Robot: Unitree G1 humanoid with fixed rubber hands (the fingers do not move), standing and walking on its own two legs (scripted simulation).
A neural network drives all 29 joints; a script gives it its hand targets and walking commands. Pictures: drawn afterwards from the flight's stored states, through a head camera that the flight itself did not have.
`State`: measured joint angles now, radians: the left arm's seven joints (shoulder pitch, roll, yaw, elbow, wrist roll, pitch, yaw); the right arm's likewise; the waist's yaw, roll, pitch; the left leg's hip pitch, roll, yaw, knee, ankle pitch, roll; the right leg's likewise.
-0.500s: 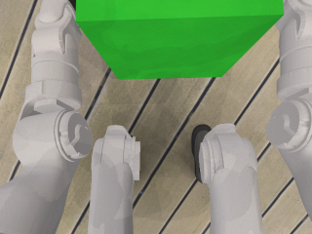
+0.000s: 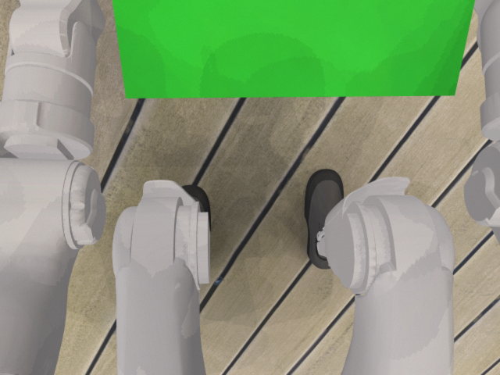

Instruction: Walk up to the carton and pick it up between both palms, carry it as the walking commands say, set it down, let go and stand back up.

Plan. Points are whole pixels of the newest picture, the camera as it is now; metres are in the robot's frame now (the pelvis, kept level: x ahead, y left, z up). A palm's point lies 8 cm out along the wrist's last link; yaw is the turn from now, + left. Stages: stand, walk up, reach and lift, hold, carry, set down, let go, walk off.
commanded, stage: set down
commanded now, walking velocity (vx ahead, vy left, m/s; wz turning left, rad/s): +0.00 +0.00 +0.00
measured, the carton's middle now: out of the picture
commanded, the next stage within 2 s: let go in 1.40 s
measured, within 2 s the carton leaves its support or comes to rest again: neither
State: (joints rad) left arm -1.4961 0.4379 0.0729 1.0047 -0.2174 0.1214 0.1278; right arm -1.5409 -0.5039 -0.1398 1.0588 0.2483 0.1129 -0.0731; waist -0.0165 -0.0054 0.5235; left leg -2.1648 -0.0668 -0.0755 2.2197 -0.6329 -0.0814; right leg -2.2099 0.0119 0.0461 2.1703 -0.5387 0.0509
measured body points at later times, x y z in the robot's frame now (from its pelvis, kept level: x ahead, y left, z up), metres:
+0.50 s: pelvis +0.00 +0.00 +0.04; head +0.38 -0.02 +0.27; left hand +0.59 +0.21 -0.10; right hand +0.58 -0.26 -0.09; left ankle +0.10 +0.13 -0.34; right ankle +0.13 -0.13 -0.34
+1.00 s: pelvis -0.01 +0.00 +0.17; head +0.37 -0.01 +0.40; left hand +0.58 +0.22 +0.04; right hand +0.57 -0.27 +0.06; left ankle +0.10 +0.13 -0.34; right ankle +0.12 -0.13 -0.34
